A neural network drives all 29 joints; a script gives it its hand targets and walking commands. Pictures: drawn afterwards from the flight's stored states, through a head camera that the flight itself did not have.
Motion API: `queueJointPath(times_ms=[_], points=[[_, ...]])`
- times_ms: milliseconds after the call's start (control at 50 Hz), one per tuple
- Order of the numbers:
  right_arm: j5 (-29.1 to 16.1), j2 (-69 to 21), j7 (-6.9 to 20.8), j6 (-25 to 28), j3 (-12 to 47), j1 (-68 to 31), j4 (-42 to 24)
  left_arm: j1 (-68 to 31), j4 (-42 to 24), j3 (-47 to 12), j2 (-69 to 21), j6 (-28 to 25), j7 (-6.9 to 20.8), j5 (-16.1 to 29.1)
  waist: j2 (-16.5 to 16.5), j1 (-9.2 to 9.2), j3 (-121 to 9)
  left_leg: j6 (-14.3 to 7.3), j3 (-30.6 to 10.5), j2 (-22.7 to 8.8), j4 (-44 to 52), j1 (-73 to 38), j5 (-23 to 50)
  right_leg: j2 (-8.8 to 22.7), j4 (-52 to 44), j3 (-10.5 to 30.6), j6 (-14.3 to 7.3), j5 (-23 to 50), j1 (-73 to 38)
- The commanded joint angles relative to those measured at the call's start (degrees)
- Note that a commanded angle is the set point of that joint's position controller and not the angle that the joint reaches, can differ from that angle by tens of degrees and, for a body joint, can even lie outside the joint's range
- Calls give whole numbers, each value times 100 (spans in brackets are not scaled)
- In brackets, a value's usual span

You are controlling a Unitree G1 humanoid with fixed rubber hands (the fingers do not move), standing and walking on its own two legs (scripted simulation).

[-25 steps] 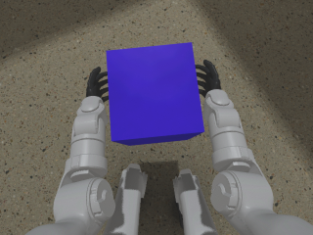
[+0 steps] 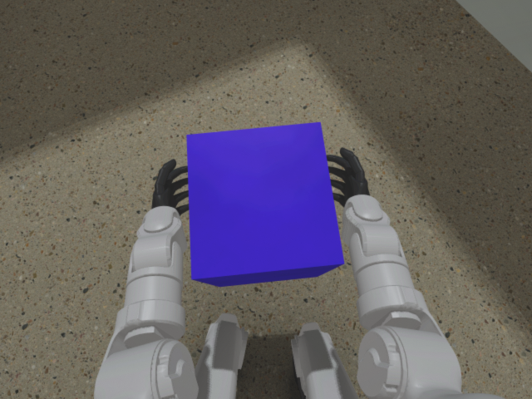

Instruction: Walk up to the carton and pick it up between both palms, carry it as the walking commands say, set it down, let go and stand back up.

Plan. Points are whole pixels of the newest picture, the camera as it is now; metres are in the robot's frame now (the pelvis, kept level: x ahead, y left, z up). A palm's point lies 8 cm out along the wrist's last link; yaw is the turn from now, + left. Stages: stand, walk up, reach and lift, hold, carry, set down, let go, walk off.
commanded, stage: reach and lift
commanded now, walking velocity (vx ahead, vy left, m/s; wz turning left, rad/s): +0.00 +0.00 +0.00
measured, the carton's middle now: (262, 217) +0.41 +0.03 -0.12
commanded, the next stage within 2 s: none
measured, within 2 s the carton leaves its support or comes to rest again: neither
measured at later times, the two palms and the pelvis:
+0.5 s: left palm (152, 205) +0.37 +0.18 +0.02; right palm (373, 192) +0.40 -0.11 +0.03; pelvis +0.02 +0.00 +0.06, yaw +0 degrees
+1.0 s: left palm (129, 197) +0.35 +0.18 +0.10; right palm (398, 183) +0.38 -0.11 +0.10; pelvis +0.04 +0.00 +0.11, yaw +0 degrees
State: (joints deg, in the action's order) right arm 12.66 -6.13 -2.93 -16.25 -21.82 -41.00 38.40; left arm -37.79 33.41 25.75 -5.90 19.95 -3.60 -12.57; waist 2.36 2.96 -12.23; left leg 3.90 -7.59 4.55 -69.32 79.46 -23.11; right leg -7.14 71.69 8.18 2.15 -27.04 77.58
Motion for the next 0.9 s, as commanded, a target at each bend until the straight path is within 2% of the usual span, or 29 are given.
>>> queueJointPath(times_ms=[0,480,880], points=[[-666,-5996,1311,-6,3045,-2996,360,-3638,-12,-3452,-5883,-228,1509,879,-81,146,-4321,-108,858,407,738,-3302,1741,-305,-1098,-629,-77,1505,-2106],[-525,-6036,1441,-74,3242,-1879,53,-2434,-349,-3643,-5871,-134,1638,717,-107,108,-3346,-170,686,288,2247,-4807,2272,-135,-2621,-413,-80,2171,-3731],[-606,-5944,1670,-450,3427,-1256,-261,-1778,-597,-3896,-6019,284,1720,716,-231,91,-2393,-135,564,147,3528,-6420,2579,-42,-3920,-397,-142,2399,-5065]])
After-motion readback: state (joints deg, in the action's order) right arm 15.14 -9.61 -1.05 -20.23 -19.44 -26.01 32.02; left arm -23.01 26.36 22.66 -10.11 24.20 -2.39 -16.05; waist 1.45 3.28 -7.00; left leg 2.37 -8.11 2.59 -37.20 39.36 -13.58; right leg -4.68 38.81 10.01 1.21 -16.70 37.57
